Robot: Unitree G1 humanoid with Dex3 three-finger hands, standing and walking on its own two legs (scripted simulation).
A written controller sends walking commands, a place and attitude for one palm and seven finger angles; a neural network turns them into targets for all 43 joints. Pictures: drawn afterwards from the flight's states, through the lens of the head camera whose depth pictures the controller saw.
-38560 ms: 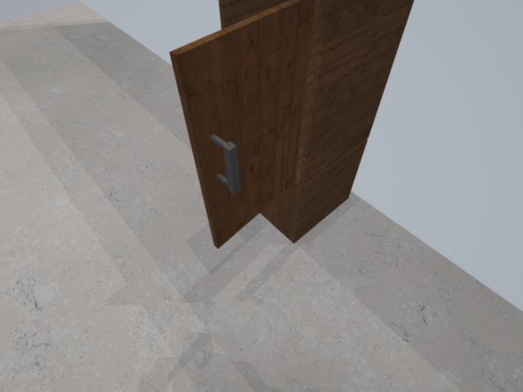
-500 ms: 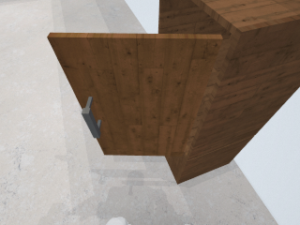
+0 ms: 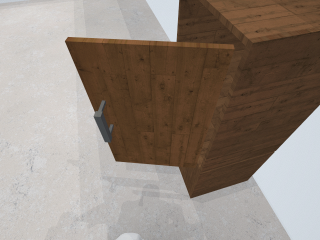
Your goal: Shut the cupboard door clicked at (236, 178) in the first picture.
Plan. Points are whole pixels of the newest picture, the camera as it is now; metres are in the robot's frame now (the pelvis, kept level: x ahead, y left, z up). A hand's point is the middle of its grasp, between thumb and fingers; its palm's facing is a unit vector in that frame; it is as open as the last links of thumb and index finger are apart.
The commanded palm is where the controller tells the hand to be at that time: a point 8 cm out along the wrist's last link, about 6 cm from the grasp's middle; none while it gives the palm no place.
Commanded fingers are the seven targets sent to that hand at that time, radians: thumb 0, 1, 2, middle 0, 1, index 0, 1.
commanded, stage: come to a stop and stand still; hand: left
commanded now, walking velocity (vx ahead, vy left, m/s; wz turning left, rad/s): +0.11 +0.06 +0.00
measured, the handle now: (105, 122) +0.43 +0.21 +0.00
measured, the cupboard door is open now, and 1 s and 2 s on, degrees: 68 68 68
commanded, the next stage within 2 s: look again from close up in 1.26 s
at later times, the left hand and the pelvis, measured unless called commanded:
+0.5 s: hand out of the picture -0.01 +0.22 -0.18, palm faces +0.04 -0.99 -0.15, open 7.4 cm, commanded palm none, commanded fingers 0.00 0.90 0.90 -0.20 -0.30 -0.20 -0.30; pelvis +0.00 +0.05 +0.00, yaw +0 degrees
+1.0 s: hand out of the picture +0.01 +0.20 -0.18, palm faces +0.03 -0.99 -0.17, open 7.3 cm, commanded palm none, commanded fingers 0.00 0.90 0.90 -0.20 -0.30 -0.20 -0.30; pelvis +0.02 +0.04 +0.00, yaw +0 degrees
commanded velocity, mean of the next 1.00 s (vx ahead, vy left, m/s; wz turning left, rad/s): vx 0.01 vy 0.00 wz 0.00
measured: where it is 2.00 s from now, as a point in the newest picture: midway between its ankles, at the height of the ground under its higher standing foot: outside the picture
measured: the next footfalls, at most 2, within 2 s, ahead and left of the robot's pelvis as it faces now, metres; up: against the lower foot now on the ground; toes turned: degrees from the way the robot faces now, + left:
left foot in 0.16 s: +0.01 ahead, +0.15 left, +0.00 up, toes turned +2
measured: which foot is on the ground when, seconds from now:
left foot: up 0.00-0.14, down 0.16-1.00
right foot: down 0.00-1.00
